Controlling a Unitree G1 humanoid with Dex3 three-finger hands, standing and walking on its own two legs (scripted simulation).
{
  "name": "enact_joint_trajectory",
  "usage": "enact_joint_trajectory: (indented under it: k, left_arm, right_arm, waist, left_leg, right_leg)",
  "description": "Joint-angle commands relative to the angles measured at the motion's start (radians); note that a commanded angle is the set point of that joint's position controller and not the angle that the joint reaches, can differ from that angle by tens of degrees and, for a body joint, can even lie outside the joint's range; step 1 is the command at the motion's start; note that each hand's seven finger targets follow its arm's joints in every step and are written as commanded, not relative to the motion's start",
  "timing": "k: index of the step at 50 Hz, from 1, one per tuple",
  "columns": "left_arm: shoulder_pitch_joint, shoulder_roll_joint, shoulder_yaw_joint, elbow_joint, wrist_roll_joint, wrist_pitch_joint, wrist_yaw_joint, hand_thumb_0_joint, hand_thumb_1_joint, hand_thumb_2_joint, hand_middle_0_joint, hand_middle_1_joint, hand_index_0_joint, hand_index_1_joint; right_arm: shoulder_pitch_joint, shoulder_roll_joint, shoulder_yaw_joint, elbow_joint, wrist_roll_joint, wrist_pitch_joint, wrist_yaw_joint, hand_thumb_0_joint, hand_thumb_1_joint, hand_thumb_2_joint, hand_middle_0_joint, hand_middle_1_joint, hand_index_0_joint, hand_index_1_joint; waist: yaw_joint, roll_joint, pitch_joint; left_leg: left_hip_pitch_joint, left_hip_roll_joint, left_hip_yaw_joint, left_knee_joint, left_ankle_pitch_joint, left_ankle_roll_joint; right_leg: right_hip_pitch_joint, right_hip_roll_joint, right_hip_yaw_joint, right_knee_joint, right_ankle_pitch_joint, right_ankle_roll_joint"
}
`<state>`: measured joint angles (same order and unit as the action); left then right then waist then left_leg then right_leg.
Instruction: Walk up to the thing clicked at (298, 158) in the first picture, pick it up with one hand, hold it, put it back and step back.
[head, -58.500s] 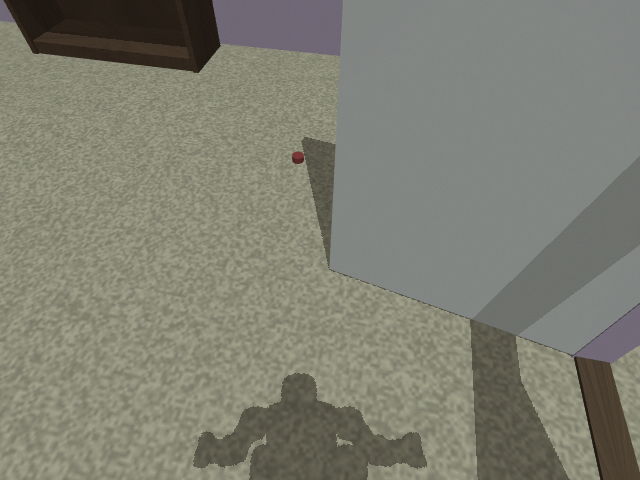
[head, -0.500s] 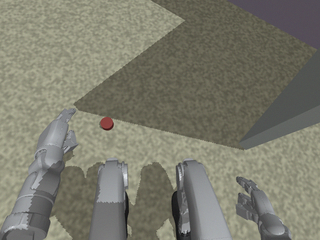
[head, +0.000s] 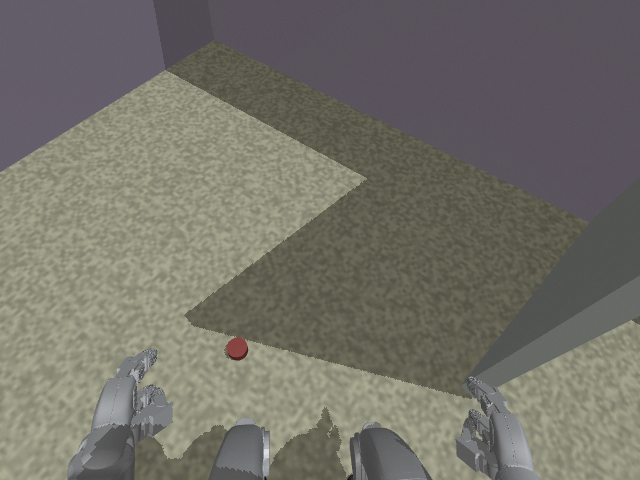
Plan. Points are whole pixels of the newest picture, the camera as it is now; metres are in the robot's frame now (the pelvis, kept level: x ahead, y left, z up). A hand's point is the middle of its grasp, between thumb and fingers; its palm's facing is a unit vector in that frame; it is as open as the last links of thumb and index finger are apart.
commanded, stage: home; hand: left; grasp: from above
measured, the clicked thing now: (237, 348) +0.48 +0.17 -0.65
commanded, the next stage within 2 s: none
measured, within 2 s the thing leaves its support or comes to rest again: neither
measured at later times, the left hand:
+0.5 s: hand (140, 446) +0.18 +0.19 +0.00, palm faces +0.09 -0.98 -0.18, open 7.4 cm
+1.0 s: hand (144, 441) +0.18 +0.18 +0.00, palm faces +0.07 -0.98 -0.19, open 7.4 cm
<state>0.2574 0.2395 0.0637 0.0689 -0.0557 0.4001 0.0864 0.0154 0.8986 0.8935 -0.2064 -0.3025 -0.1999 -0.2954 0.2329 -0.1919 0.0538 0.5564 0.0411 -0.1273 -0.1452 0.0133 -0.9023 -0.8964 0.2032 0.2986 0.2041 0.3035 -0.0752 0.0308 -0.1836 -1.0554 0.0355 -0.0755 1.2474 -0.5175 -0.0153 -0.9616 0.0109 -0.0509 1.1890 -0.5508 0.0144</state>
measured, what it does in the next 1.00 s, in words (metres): stands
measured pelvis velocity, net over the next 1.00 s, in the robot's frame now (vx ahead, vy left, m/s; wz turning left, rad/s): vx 0.02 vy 0.00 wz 0.02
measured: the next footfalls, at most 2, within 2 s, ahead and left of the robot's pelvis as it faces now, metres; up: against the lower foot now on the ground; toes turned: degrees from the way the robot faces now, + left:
none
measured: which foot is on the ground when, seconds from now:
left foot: down 0.00-1.00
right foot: down 0.00-1.00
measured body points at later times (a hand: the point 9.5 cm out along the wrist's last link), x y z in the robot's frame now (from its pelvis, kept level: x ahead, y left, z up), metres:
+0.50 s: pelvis +0.02 +0.00 +0.05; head +0.03 +0.01 +0.50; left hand +0.17 +0.24 +0.02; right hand +0.20 -0.23 +0.00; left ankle +0.04 +0.12 -0.63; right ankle +0.01 -0.13 -0.63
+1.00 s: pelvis +0.02 +0.00 +0.05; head +0.03 +0.01 +0.50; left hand +0.17 +0.23 +0.02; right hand +0.18 -0.24 -0.02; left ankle +0.04 +0.12 -0.63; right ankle +0.01 -0.13 -0.63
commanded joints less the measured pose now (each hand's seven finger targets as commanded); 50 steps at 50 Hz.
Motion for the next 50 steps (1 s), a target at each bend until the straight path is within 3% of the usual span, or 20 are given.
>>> enact_joint_trajectory:
  k: [1,7,14,25,27,31,32,33,36,38,41,44,48,50]
  left_arm:
    - [0.065,0.089,0.041,-0.266,-0.009,-0.022,0.002,0.000,0.900,0.899,-0.199,-0.298,-0.199,-0.298]
    - [0.208,0.068,0.028,-0.356,-0.008,0.003,-0.015,0.000,0.900,0.899,-0.199,-0.298,-0.199,-0.298]
    - [0.230,0.071,0.023,-0.397,-0.005,0.014,-0.047,0.000,0.900,0.899,-0.199,-0.298,-0.199,-0.298]
    - [0.188,0.098,0.037,-0.419,0.012,0.000,-0.063,0.000,0.900,0.899,-0.199,-0.298,-0.199,-0.298]
    - [0.214,0.075,0.018,-0.367,0.013,0.006,-0.063,0.000,0.900,0.899,-0.199,-0.299,-0.199,-0.298]
    - [0.193,0.107,0.042,-0.425,0.012,-0.003,-0.057,0.000,0.900,0.899,-0.199,-0.299,-0.199,-0.299]
    - [0.250,0.069,0.017,-0.350,0.017,0.010,-0.059,0.000,0.900,0.899,-0.199,-0.299,-0.199,-0.299]
    - [0.227,0.068,0.016,-0.378,0.010,0.006,-0.062,0.000,0.900,0.899,-0.199,-0.299,-0.199,-0.299]
    - [0.202,0.105,0.043,-0.420,0.009,-0.001,-0.058,0.000,0.900,0.899,-0.199,-0.299,-0.199,-0.299]
    - [0.234,0.068,0.015,-0.363,0.008,0.006,-0.062,0.000,0.900,0.899,-0.199,-0.299,-0.199,-0.299]
    - [0.206,0.108,0.050,-0.430,0.005,-0.004,-0.057,0.000,0.900,0.899,-0.199,-0.299,-0.199,-0.299]
    - [0.231,0.079,0.020,-0.378,0.006,0.004,-0.061,0.000,0.900,0.899,-0.199,-0.299,-0.199,-0.299]
    - [0.221,0.103,0.042,-0.406,0.007,0.001,-0.058,0.000,0.900,0.899,-0.199,-0.299,-0.199,-0.299]
    - [0.226,0.089,0.024,-0.397,0.009,0.002,-0.060,0.000,0.900,0.899,-0.199,-0.299,-0.199,-0.299]
  right_arm:
    - [0.016,-0.135,-0.053,-0.159,-0.010,-0.073,-0.035,0.000,-0.900,-0.900,0.200,0.300,0.200,0.300]
    - [0.022,-0.128,-0.057,-0.180,-0.021,-0.103,-0.051,0.000,-0.900,-0.900,0.200,0.300,0.200,0.300]
    - [0.006,-0.143,-0.065,-0.196,-0.029,-0.138,-0.058,0.000,-0.900,-0.900,0.200,0.300,0.200,0.300]
    - [0.000,-0.154,-0.071,-0.178,-0.037,-0.174,-0.054,0.000,-0.900,-0.900,0.200,0.300,0.200,0.300]
    - [-0.009,-0.150,-0.065,-0.176,-0.039,-0.176,-0.054,0.000,-0.900,-0.900,0.200,0.300,0.200,0.300]
    - [-0.010,-0.151,-0.068,-0.172,-0.039,-0.176,-0.055,0.000,-0.901,-0.900,0.200,0.300,0.200,0.300]
    - [-0.014,-0.144,-0.063,-0.176,-0.039,-0.177,-0.055,0.000,-0.901,-0.900,0.200,0.300,0.200,0.300]
    - [-0.014,-0.149,-0.065,-0.181,-0.039,-0.180,-0.053,0.000,-0.901,-0.900,0.200,0.300,0.200,0.300]
    - [-0.013,-0.153,-0.069,-0.173,-0.038,-0.179,-0.056,0.000,-0.901,-0.899,0.200,0.299,0.200,0.299]
    - [-0.010,-0.147,-0.065,-0.176,-0.037,-0.180,-0.055,0.000,-0.901,-0.899,0.200,0.300,0.200,0.300]
    - [-0.006,-0.155,-0.072,-0.173,-0.037,-0.181,-0.058,0.000,-0.901,-0.899,0.200,0.299,0.200,0.299]
    - [-0.003,-0.149,-0.067,-0.168,-0.038,-0.181,-0.057,0.000,-0.901,-0.899,0.200,0.299,0.200,0.299]
    - [-0.003,-0.150,-0.072,-0.168,-0.038,-0.179,-0.058,0.000,-0.901,-0.899,0.200,0.299,0.200,0.299]
    - [-0.006,-0.150,-0.070,-0.167,-0.039,-0.180,-0.057,0.000,-0.901,-0.900,0.200,0.300,0.200,0.300]
  waist:
    - [0.008,0.065,-0.217]
    - [0.017,0.039,-0.131]
    - [0.014,0.007,-0.033]
    - [0.029,0.050,-0.056]
    - [0.027,0.028,-0.025]
    - [0.041,0.034,-0.047]
    - [0.033,0.022,-0.041]
    - [0.031,0.008,-0.038]
    - [0.040,0.022,-0.051]
    - [0.029,0.015,-0.037]
    - [0.045,0.011,-0.079]
    - [0.031,0.005,-0.052]
    - [0.039,0.010,-0.067]
    - [0.035,0.007,-0.031]
  left_leg:
    - [0.387,-0.024,0.021,-0.274,0.284,0.026]
    - [0.451,-0.029,0.026,-0.359,0.303,0.026]
    - [0.461,-0.031,0.029,-0.413,0.222,0.032]
    - [0.502,-0.031,0.025,-0.416,0.243,0.026]
    - [0.485,-0.032,0.026,-0.417,0.216,0.029]
    - [0.482,-0.036,0.030,-0.416,0.201,0.029]
    - [0.482,-0.036,0.030,-0.409,0.218,0.029]
    - [0.473,-0.034,0.029,-0.412,0.203,0.031]
    - [0.478,-0.034,0.031,-0.414,0.199,0.030]
    - [0.472,-0.035,0.031,-0.410,0.192,0.031]
    - [0.488,-0.034,0.033,-0.400,0.232,0.030]
    - [0.478,-0.036,0.037,-0.394,0.232,0.033]
    - [0.482,-0.037,0.042,-0.387,0.240,0.032]
    - [0.468,-0.035,0.039,-0.398,0.211,0.032]
  right_leg:
    - [0.240,0.022,-0.007,-0.273,0.306,-0.023]
    - [0.326,0.026,-0.015,-0.364,0.316,-0.022]
    - [0.325,0.026,-0.025,-0.415,0.232,-0.016]
    - [0.335,0.020,-0.018,-0.399,0.244,-0.018]
    - [0.328,0.019,-0.019,-0.408,0.226,-0.015]
    - [0.340,0.016,-0.015,-0.411,0.213,-0.015]
    - [0.331,0.017,-0.013,-0.412,0.228,-0.014]
    - [0.336,0.018,-0.015,-0.411,0.217,-0.013]
    - [0.338,0.018,-0.015,-0.411,0.211,-0.014]
    - [0.326,0.017,-0.011,-0.414,0.208,-0.012]
    - [0.352,0.017,-0.012,-0.407,0.240,-0.013]
    - [0.336,0.016,-0.008,-0.411,0.247,-0.010]
    - [0.345,0.014,-0.004,-0.414,0.254,-0.009]
    - [0.332,0.016,-0.008,-0.414,0.230,-0.009]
